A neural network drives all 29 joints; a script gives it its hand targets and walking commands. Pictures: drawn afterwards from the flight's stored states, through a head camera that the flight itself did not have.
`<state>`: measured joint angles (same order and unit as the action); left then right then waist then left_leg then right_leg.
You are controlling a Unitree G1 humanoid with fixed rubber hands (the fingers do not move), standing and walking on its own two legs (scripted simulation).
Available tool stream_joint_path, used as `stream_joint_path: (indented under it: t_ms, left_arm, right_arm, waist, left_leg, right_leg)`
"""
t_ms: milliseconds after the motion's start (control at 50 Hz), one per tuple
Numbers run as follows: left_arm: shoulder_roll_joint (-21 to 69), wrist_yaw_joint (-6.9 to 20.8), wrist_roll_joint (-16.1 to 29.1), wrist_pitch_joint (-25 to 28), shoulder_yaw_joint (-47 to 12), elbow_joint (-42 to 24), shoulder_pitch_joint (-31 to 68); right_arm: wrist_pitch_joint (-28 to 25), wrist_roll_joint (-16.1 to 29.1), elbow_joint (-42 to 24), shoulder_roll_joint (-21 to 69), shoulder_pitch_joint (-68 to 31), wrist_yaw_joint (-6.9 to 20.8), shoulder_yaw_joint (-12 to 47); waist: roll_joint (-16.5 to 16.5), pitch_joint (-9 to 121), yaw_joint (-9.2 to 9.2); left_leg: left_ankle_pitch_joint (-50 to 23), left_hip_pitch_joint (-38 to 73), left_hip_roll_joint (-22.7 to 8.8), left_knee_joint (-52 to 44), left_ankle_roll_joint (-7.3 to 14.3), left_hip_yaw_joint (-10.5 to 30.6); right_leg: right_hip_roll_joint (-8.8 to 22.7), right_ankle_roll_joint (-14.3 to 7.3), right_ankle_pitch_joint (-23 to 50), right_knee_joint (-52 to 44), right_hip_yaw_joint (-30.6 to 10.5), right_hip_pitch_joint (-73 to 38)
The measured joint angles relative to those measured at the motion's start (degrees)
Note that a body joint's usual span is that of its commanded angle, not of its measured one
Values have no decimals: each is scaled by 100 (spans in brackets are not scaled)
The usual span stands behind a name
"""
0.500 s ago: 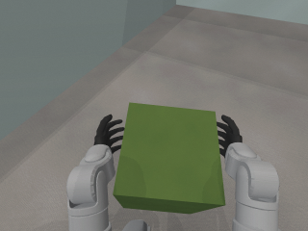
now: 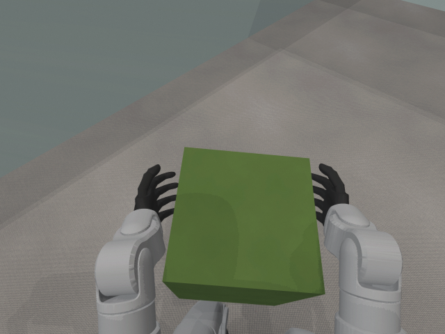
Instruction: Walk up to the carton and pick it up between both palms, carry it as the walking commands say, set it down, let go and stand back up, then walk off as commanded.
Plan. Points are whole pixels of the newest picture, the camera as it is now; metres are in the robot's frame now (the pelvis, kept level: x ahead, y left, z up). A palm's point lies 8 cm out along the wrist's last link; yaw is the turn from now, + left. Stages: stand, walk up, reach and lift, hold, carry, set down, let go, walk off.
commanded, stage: carry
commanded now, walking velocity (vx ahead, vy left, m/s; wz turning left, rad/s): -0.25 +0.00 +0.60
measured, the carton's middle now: (235, 237) +0.27 +0.01 +0.00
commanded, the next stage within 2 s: none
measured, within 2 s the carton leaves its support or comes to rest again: neither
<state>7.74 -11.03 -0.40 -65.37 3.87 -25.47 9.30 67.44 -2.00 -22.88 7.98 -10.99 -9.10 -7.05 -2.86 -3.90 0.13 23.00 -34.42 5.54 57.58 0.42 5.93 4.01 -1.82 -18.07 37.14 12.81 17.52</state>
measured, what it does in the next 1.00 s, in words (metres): walks backwards: left foot, then right foot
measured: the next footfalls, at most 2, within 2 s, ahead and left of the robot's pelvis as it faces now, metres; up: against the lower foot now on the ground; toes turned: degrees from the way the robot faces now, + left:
left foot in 0.24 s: +0.00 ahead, +0.17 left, +0.00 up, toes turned +6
right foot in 0.58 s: -0.14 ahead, -0.07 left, +0.00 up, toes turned +8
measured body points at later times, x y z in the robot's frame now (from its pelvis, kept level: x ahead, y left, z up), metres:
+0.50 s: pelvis -0.13 +0.04 +0.00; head -0.09 +0.07 +0.45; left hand +0.11 +0.26 +0.07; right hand +0.19 -0.03 +0.07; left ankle -0.04 +0.17 -0.72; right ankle -0.14 -0.07 -0.68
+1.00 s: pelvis -0.20 +0.01 +0.01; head -0.22 +0.02 +0.46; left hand +0.02 +0.22 +0.11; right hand +0.10 -0.06 +0.10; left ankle -0.19 +0.12 -0.72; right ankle -0.18 -0.07 -0.71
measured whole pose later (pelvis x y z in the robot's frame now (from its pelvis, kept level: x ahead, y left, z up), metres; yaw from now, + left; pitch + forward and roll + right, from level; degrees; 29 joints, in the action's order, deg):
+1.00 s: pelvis -0.20 +0.01 +0.01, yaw +15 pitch +2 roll -1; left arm 7.6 -11.1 -1.2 -70.9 3.1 -24.4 8.6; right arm 72.2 -2.0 -22.3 7.7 -8.9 -9.5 -6.8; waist -0.2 5.6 0.4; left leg 13.8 -22.6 1.4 34.4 1.5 2.1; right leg 1.5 -2.4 -22.2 37.0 9.9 19.6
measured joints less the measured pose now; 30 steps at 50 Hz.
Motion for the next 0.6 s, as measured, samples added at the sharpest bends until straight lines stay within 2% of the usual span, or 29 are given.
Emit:
stream_joint_path:
  t_ms: [60,100,180,220,240,260,300,340,380,460,560,600]
  left_arm:
    - [2,0,-2,-63,2,-2,1]
    - [3,0,-8,-88,1,-3,1]
    - [2,8,-27,-162,4,-2,0]
    - [2,14,-28,-202,17,-1,0]
    - [-4,17,-25,-211,26,0,0]
    - [-7,20,-19,-223,41,1,-3]
    - [-4,12,-26,-331,36,18,-9]
    - [-4,3,-53,-417,-16,57,-8]
    - [-5,1,-56,-424,-32,91,-6]
    - [-4,2,-47,-184,-45,85,-4]
    - [-4,-29,-30,27,-59,25,-7]
    - [-1,-31,-21,22,-52,28,-7]
  right_arm:
    - [63,0,-5,-4,-2,-2,0]
    - [89,0,-7,-6,-2,-6,0]
    - [174,0,-10,-6,-15,-20,0]
    - [230,0,-11,-4,-32,-33,0]
    - [245,0,-6,3,-41,-39,1]
    - [257,0,8,9,-44,-42,4]
    - [326,1,36,1,-2,-42,7]
    - [356,1,34,-13,102,-33,7]
    - [358,0,33,-18,136,-33,7]
    - [139,0,31,-15,109,-23,8]
    - [-115,0,34,-11,90,27,9]
    - [-102,0,36,-14,83,27,9]
  waist:
    - [-13,127,-21]
    - [-16,248,-36]
    - [4,357,-40]
    - [44,388,-43]
    - [79,355,-36]
    - [119,203,-24]
    - [125,-36,-25]
    - [190,-133,-23]
    - [322,-108,-13]
    - [356,16,20]
    - [201,134,28]
    - [70,95,19]
  left_leg:
    - [65,-45,-165,1451,0,-24]
    - [72,32,-330,1637,0,-30]
    - [116,467,-658,469,0,-66]
    - [127,830,-673,-524,0,-120]
    - [89,924,-628,-812,-75,-123]
    - [88,904,-547,-677,-84,-111]
    - [-8,879,-437,-542,-29,-5]
    - [-280,874,-326,-768,-10,160]
    - [-683,832,-206,-1243,-11,280]
    - [-1488,694,-154,-2276,-11,337]
    - [-2120,511,-141,-2939,-40,318]
    - [-2139,498,-179,-2964,-68,301]
  right_leg:
    - [104,0,35,11,58,43]
    - [209,5,90,52,176,129]
    - [491,125,85,360,495,340]
    - [704,210,-14,741,580,545]
    - [817,234,-145,1006,569,660]
    - [854,239,-518,1259,491,680]
    - [694,244,-1240,2023,175,758]
    - [427,245,-1295,2742,-119,811]
    - [233,246,-1300,2974,-235,818]
    - [-58,246,-1305,2515,-273,797]
    - [-273,246,-1300,198,-287,131]
    - [-314,192,-388,-354,-274,5]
